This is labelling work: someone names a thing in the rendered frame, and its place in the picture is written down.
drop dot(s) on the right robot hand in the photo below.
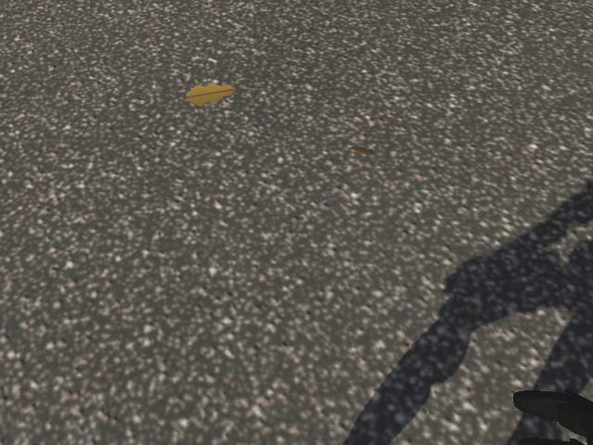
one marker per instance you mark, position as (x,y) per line
(571,410)

